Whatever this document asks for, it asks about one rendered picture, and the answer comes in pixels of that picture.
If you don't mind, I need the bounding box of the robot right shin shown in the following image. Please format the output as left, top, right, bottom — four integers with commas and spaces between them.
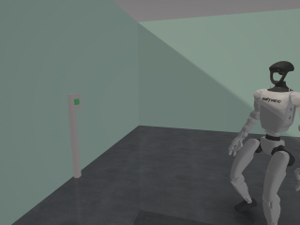
230, 181, 252, 203

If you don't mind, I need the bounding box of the right robot forearm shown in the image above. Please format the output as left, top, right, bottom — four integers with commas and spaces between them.
237, 116, 257, 140

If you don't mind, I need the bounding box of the left robot upper arm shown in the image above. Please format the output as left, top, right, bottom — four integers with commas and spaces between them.
290, 92, 300, 131

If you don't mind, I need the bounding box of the right robot hand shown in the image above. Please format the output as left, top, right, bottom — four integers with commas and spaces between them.
229, 136, 243, 157

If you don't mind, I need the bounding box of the button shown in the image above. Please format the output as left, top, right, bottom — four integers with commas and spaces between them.
74, 98, 80, 105

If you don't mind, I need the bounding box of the right robot upper arm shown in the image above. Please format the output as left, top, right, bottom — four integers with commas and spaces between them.
249, 88, 266, 120

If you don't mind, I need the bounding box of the panel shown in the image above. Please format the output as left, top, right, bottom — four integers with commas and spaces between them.
67, 93, 82, 178

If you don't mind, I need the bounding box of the robot torso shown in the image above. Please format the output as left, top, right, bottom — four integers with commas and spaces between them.
259, 86, 297, 156

